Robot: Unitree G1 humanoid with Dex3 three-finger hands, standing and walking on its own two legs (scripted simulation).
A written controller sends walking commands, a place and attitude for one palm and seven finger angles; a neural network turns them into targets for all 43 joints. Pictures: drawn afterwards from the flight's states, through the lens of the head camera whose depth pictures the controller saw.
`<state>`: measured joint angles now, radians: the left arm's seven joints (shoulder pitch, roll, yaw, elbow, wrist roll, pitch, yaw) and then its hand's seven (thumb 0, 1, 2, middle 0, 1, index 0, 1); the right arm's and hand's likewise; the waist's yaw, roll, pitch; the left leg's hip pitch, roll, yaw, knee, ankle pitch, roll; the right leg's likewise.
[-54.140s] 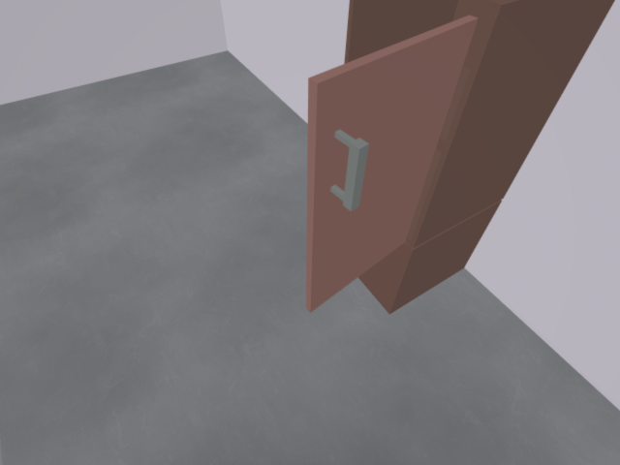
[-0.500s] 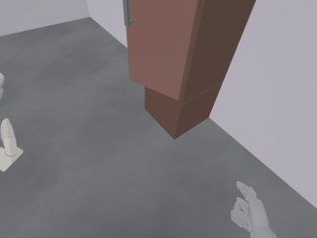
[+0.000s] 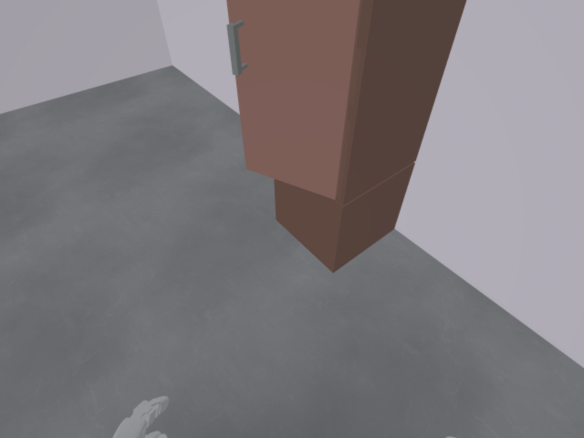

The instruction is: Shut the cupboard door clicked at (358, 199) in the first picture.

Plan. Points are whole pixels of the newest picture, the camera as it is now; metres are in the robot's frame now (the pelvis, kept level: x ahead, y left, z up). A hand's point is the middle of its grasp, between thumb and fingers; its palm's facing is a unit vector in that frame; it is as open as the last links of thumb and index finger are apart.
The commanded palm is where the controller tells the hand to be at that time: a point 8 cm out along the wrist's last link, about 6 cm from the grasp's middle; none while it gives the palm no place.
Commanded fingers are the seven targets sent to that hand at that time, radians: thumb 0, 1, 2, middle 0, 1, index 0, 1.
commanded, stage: let the arm hang, fingers relaxed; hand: left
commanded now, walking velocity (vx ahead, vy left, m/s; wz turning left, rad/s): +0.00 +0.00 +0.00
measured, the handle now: (238, 47) +1.03 +0.16 +0.11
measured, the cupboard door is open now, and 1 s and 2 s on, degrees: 23 23 23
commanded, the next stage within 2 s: look to check the result in 0.88 s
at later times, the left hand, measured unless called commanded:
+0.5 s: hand out of the picture -0.06 +0.21 -0.15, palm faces +0.01 -0.97 -0.23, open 7.4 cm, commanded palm none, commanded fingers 0.00 0.90 0.90 -0.20 -0.30 -0.20 -0.30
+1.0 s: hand out of the picture -0.05 +0.17 -0.16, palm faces +0.01 -0.99 -0.15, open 7.4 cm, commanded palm none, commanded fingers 0.00 0.90 0.90 -0.20 -0.30 -0.20 -0.30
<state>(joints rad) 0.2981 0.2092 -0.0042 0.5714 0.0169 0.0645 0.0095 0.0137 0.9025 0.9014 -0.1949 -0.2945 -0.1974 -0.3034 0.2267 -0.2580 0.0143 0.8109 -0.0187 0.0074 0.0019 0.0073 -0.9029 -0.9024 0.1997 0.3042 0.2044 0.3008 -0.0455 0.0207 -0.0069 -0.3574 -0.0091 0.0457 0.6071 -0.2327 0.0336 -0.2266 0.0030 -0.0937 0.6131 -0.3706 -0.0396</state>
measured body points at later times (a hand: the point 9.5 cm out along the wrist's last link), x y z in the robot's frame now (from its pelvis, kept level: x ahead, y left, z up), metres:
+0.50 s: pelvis -0.01 +0.03 +0.02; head -0.02 +0.02 +0.47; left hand -0.06 +0.27 -0.14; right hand -0.02 -0.19 -0.15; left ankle +0.06 +0.10 -0.73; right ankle -0.02 -0.09 -0.73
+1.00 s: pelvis -0.01 +0.02 +0.02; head -0.01 +0.02 +0.47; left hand -0.05 +0.23 -0.15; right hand -0.05 -0.19 -0.14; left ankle +0.06 +0.10 -0.73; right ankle -0.02 -0.09 -0.73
